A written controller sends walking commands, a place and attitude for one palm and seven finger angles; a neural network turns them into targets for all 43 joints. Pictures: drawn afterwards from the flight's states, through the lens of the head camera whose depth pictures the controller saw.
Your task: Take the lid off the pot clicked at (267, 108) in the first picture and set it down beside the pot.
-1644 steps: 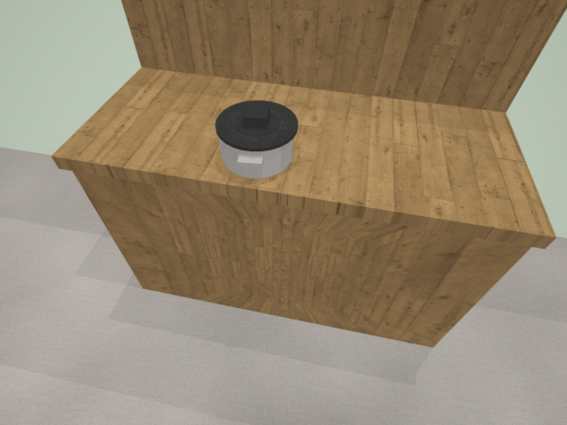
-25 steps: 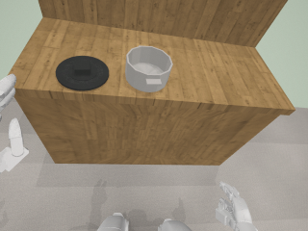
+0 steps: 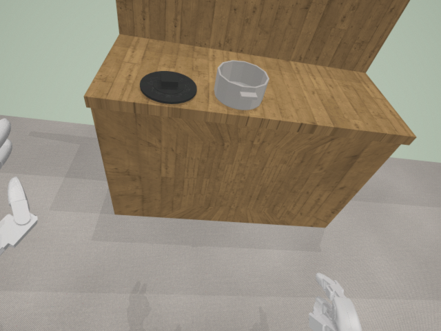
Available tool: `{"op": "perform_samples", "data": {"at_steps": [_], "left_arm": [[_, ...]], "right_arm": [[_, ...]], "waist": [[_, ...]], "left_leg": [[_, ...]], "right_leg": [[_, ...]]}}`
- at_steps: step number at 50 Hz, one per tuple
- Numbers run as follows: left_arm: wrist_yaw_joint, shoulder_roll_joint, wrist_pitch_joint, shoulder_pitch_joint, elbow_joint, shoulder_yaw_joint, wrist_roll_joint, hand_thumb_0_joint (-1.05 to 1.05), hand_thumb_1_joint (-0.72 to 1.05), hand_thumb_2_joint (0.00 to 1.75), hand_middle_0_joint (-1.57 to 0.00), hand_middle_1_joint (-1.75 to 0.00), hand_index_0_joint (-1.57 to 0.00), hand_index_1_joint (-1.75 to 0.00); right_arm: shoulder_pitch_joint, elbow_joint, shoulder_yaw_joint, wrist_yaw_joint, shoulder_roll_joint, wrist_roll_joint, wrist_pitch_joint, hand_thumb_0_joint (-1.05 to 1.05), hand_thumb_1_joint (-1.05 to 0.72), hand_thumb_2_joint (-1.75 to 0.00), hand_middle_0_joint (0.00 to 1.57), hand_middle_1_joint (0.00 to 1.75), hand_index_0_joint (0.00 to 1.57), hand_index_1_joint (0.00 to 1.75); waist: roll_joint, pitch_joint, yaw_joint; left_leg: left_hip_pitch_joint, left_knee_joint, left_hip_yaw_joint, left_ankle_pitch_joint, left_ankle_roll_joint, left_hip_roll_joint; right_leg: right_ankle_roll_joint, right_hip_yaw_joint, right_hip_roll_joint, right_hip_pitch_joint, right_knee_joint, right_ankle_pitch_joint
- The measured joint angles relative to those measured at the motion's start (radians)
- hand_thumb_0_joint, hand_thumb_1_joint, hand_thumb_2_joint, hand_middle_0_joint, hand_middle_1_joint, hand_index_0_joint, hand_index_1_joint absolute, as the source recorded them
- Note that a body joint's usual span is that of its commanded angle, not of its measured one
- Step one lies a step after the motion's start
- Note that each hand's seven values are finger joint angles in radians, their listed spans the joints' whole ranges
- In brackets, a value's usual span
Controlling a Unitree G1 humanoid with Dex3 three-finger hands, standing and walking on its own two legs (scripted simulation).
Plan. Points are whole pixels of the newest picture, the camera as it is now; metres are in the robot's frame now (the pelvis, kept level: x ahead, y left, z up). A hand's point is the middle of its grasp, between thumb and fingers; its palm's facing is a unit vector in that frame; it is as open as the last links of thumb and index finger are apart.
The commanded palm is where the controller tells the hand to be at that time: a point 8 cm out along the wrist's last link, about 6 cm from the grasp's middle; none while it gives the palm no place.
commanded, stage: stop stepping back and stand still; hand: left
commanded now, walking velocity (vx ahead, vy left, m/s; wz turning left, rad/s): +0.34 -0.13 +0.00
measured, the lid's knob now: (169, 79) +0.83 +0.21 +0.00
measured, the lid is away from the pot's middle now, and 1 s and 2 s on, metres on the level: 0.24 0.24 0.24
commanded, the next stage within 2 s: let the arm hang, fingers relaxed in 1.70 s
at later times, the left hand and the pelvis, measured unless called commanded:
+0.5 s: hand out of the picture +0.09 +0.28 -0.11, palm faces +0.15 -0.94 -0.30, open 7.4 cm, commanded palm none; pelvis -0.06 +0.04 -0.02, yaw +5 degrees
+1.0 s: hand out of the picture +0.01 +0.22 -0.16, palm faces +0.08 -0.98 -0.19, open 7.3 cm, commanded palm none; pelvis +0.00 +0.04 +0.02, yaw +4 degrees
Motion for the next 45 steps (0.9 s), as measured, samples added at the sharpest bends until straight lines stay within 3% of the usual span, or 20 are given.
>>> {"op": "perform_samples", "data": {"at_steps": [2,5,8,12,15,16,17,19,21,22,24,26,28,31,34,37,39,42,45], "left_arm": [[-0.012,0.004,0.006,0.046,-0.046,-0.021,0.004,0.01,0.90,0.90,-0.20,-0.30,-0.21,-0.30],[-0.032,0.042,-0.015,0.101,-0.137,-0.063,0.013,0.02,0.89,0.90,-0.20,-0.30,-0.21,-0.30],[-0.031,0.065,-0.042,0.159,-0.185,-0.066,0.013,0.02,0.89,0.90,-0.21,-0.30,-0.21,-0.31],[-0.016,0.086,-0.050,0.189,-0.132,-0.017,0.006,0.01,0.89,0.90,-0.21,-0.30,-0.22,-0.31],[-0.010,0.103,-0.023,0.157,-0.070,0.016,-0.001,0.01,0.89,0.90,-0.21,-0.30,-0.21,-0.31],[-0.019,0.108,-0.030,0.121,-0.015,0.011,0.029,0.01,0.89,0.90,-0.21,-0.30,-0.21,-0.31],[-0.041,0.073,-0.023,0.050,0.091,-0.039,0.062,0.00,0.89,0.90,-0.20,-0.30,-0.21,-0.31],[-0.083,-0.014,0.052,-0.077,0.368,-0.146,0.098,0.00,0.90,0.90,-0.20,-0.30,-0.21,-0.30],[-0.102,-0.074,0.135,-0.152,0.651,-0.215,0.114,0.00,0.90,0.90,-0.20,-0.30,-0.20,-0.30],[-0.103,-0.096,0.168,-0.172,0.777,-0.236,0.119,0.00,0.90,0.90,-0.19,-0.30,-0.20,-0.30],[-0.113,-0.128,0.219,-0.183,0.978,-0.270,0.120,0.00,0.91,0.90,-0.19,-0.30,-0.20,-0.30],[-0.132,-0.156,0.257,-0.206,1.142,-0.308,0.111,0.01,0.91,0.90,-0.19,-0.30,-0.20,-0.30],[-0.152,-0.172,0.271,-0.233,1.264,-0.350,0.100,0.01,0.91,0.90,-0.19,-0.30,-0.19,-0.30],[-0.156,-0.201,0.252,-0.269,1.344,-0.358,0.086,-0.01,0.96,0.89,-0.20,-0.30,-0.20,-0.30],[-0.171,-0.197,0.229,-0.289,1.373,-0.377,0.085,-0.02,0.99,0.89,-0.20,-0.30,-0.21,-0.30],[-0.171,-0.195,0.206,-0.264,1.410,-0.392,0.078,-0.02,0.98,0.89,-0.20,-0.30,-0.21,-0.30],[-0.161,-0.176,0.188,-0.231,1.428,-0.395,0.074,-0.01,0.96,0.89,-0.20,-0.30,-0.21,-0.30],[-0.133,-0.199,0.184,-0.234,1.503,-0.395,0.076,-0.01,0.94,0.90,-0.20,-0.30,-0.21,-0.30],[-0.120,-0.223,0.186,-0.226,1.548,-0.392,0.077,0.00,0.93,0.90,-0.20,-0.30,-0.20,-0.30]], "right_arm": [[-0.003,-0.003,0.008,0.015,0.027,-0.018,-0.038,0.02,-0.90,-0.90,0.20,0.30,0.20,0.30],[0.024,0.015,0.022,0.043,0.051,-0.023,-0.072,0.02,-0.90,-0.90,0.20,0.30,0.20,0.30],[0.053,0.037,0.030,0.050,0.048,-0.027,-0.058,0.02,-0.90,-0.90,0.20,0.30,0.21,0.30],[0.083,0.034,0.020,0.034,0.034,-0.027,-0.015,0.02,-0.90,-0.90,0.21,0.30,0.21,0.30],[0.080,0.007,0.016,0.019,0.020,-0.018,0.004,0.02,-0.90,-0.90,0.21,0.30,0.21,0.30],[0.076,-0.003,0.008,0.032,0.008,-0.021,-0.001,0.02,-0.90,-0.90,0.21,0.30,0.21,0.30],[0.059,0.008,-0.010,0.048,-0.022,-0.026,0.003,0.02,-0.90,-0.90,0.21,0.30,0.21,0.30],[0.041,0.039,-0.041,0.064,-0.072,-0.030,0.051,0.01,-0.90,-0.90,0.21,0.30,0.21,0.30],[0.054,0.077,-0.054,0.077,-0.088,-0.039,0.088,0.01,-0.90,-0.90,0.20,0.30,0.21,0.30],[0.065,0.091,-0.054,0.085,-0.088,-0.046,0.101,0.01,-0.90,-0.90,0.20,0.30,0.21,0.30],[0.090,0.090,-0.055,0.100,-0.095,-0.061,0.106,0.02,-0.90,-0.90,0.20,0.30,0.21,0.30],[0.095,0.101,-0.064,0.090,-0.092,-0.074,0.081,0.01,-0.90,-0.90,0.20,0.30,0.21,0.30],[0.117,0.138,-0.061,0.077,-0.070,-0.075,0.076,0.01,-0.91,-0.90,0.20,0.30,0.20,0.30],[0.184,0.219,-0.062,0.061,-0.048,-0.073,0.083,0.01,-0.91,-0.90,0.20,0.30,0.20,0.30],[0.227,0.299,-0.069,0.054,-0.044,-0.071,0.096,0.01,-0.91,-0.90,0.20,0.30,0.20,0.30],[0.249,0.341,-0.079,0.048,-0.050,-0.068,0.104,0.02,-0.91,-0.90,0.20,0.30,0.20,0.30],[0.264,0.351,-0.083,0.047,-0.041,-0.059,0.108,0.02,-0.90,-0.90,0.20,0.30,0.20,0.30],[0.213,0.374,-0.099,0.048,-0.053,-0.053,0.121,0.02,-0.91,-0.90,0.20,0.30,0.20,0.30],[0.160,0.376,-0.101,0.051,-0.050,-0.052,0.111,0.01,-0.91,-0.90,0.20,0.30,0.20,0.30]], "waist": [[-0.015,0.018,-0.013],[-0.003,0.014,-0.034],[0.056,-0.010,-0.027],[0.145,-0.052,-0.017],[0.151,-0.061,-0.013],[0.132,-0.068,-0.003],[0.168,-0.064,0.010],[0.240,-0.067,-0.003],[0.233,-0.101,-0.020],[0.210,-0.112,-0.028],[0.168,-0.114,-0.049],[0.134,-0.075,-0.080],[0.062,-0.028,-0.090],[0.019,0.009,-0.082],[0.048,0.037,-0.059],[0.101,0.042,-0.055],[0.091,0.028,-0.053],[0.150,0.060,-0.052],[0.182,0.071,-0.053]], "left_leg": [[0.005,-0.024,0.020,0.073,0.013,-0.004],[0.013,-0.111,-0.008,0.149,0.016,0.003],[0.028,-0.220,-0.027,0.216,0.011,0.037],[0.008,-0.288,-0.038,0.228,0.007,0.068],[-0.076,-0.181,-0.019,0.134,0.000,0.054],[-0.136,-0.084,0.000,0.084,-0.006,0.035],[-0.191,0.038,-0.013,0.021,-0.011,0.046],[-0.250,0.243,-0.041,-0.076,-0.012,0.055],[-0.248,0.314,-0.024,-0.102,-0.012,0.052],[-0.225,0.304,-0.016,-0.101,-0.011,0.054],[-0.141,0.143,-0.025,-0.081,0.007,0.060],[-0.166,0.169,-0.006,0.022,0.011,0.056],[-0.155,0.159,0.028,0.030,0.008,0.033],[-0.143,0.068,0.016,0.077,-0.003,0.017],[-0.111,-0.048,-0.011,0.141,-0.015,0.021],[-0.072,-0.117,-0.032,0.166,-0.025,0.040],[-0.069,-0.099,-0.025,0.133,-0.033,0.026],[-0.081,0.009,-0.065,0.037,-0.037,0.029],[-0.069,0.039,-0.070,0.020,-0.033,0.018]], "right_leg": [[0.005,0.020,0.032,-0.065,0.144,-0.005],[0.008,0.010,0.067,-0.123,0.252,0.081],[0.001,-0.045,0.069,-0.076,0.093,0.120],[-0.014,-0.120,0.074,0.088,-0.214,0.069],[-0.059,-0.122,0.077,0.234,-0.418,0.034],[-0.069,-0.116,0.039,0.255,-0.453,0.150],[-0.036,-0.128,0.033,0.232,-0.416,0.198],[0.020,-0.160,0.031,0.213,-0.313,0.104],[0.045,-0.171,-0.004,0.204,-0.236,0.009],[0.049,-0.169,-0.024,0.200,-0.198,-0.022],[0.036,-0.145,-0.048,0.169,-0.095,-0.086],[0.021,-0.048,-0.022,0.058,0.135,-0.137],[0.013,0.035,-0.006,-0.056,0.315,-0.060],[0.022,0.046,0.005,-0.169,0.364,0.029],[0.027,0.031,0.005,-0.168,0.214,0.058],[0.035,0.006,0.022,-0.046,-0.079,0.078],[0.017,0.041,0.021,0.060,-0.287,0.106],[0.019,0.039,0.052,0.088,-0.298,0.151],[0.029,0.043,0.064,0.133,-0.356,0.166]]}}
